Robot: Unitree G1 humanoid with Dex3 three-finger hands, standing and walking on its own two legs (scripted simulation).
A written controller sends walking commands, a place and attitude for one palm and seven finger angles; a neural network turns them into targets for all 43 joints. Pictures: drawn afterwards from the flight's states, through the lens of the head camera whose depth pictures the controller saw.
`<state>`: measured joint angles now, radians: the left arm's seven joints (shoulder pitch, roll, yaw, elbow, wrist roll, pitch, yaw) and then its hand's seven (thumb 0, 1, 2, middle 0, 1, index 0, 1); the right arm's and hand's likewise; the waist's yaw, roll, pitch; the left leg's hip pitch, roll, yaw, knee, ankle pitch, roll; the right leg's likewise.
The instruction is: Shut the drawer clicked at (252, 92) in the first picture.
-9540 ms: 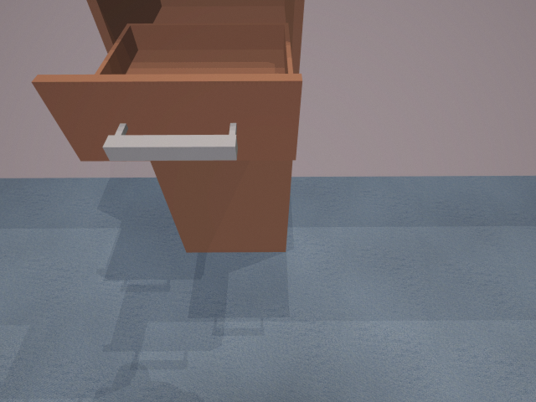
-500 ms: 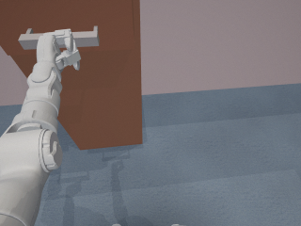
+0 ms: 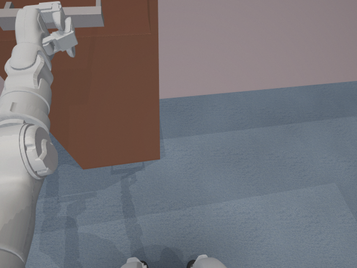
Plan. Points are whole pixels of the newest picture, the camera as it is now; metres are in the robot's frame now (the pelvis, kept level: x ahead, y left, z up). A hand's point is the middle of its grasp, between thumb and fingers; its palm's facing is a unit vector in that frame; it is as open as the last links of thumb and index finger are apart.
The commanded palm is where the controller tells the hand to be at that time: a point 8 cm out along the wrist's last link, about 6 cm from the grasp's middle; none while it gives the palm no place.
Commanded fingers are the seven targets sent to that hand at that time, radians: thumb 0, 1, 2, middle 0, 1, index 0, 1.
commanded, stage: push the drawer shut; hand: left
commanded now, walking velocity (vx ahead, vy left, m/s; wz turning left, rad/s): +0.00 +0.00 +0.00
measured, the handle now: (54, 11) +0.63 +0.19 +0.17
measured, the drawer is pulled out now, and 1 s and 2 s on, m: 0.00 0.00 0.00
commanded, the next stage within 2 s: pull the fist back off the drawer in 0.18 s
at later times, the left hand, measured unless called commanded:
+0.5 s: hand (73, 33) +0.55 +0.15 +0.18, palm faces +0.05 -1.00 -0.02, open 3.0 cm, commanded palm +0.56 +0.19 +0.17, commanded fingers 0.00 0.90 0.90 -1.40 -1.60 -1.40 -1.60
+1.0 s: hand (73, 41) +0.54 +0.15 +0.17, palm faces +0.04 -1.00 +0.01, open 3.2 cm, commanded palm +0.50 +0.19 +0.17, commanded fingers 0.00 0.90 0.90 -1.40 -1.60 -1.40 -1.60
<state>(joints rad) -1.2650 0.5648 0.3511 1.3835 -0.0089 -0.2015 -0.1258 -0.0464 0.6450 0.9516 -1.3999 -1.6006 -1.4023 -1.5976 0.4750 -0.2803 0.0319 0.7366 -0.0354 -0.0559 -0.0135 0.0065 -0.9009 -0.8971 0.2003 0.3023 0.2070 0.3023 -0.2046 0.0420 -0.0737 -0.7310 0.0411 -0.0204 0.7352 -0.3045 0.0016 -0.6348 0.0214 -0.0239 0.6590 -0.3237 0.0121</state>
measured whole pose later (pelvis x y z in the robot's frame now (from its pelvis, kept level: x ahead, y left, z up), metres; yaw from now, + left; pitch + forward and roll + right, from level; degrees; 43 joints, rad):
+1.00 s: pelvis +0.02 +0.00 +0.01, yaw -2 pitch +13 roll -2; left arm -0.98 0.44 0.38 1.08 -0.07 -0.17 -0.11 0.01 0.88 0.90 -1.40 -1.60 -1.40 -1.60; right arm 0.47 -0.27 0.01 0.68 -0.01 -0.02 0.00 0.01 -0.90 -0.90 0.20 0.30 0.21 0.30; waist -0.14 0.05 -0.10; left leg -0.60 0.06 0.02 0.70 -0.34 0.00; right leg -0.52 0.03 0.02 0.63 -0.34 0.01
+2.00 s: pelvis +0.02 -0.01 +0.03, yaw -1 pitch -4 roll +0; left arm 0.13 0.30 0.20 -0.15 -0.07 -0.09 0.07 0.01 0.89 0.90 -1.41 -1.60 -1.41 -1.60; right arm 0.18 -0.23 0.05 0.65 0.00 -0.04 -0.07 0.01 -0.90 -0.90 0.20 0.30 0.21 0.30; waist 0.05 0.07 0.01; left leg -0.12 0.03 0.02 0.40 -0.22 -0.01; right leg -0.06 0.01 0.01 0.38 -0.25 0.00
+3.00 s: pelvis -0.03 +0.01 +0.03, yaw -2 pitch +0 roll -1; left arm 0.62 0.41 0.35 -0.54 -0.04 -0.19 0.11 0.01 0.88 0.90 -1.40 -1.60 -1.41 -1.60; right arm 0.19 -0.24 -0.02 0.54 0.01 0.02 -0.08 0.01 -0.90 -0.90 0.20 0.30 0.21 0.30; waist 0.00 0.03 0.02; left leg -0.29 0.01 0.06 0.47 -0.18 0.03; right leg -0.24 -0.01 0.05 0.44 -0.20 0.04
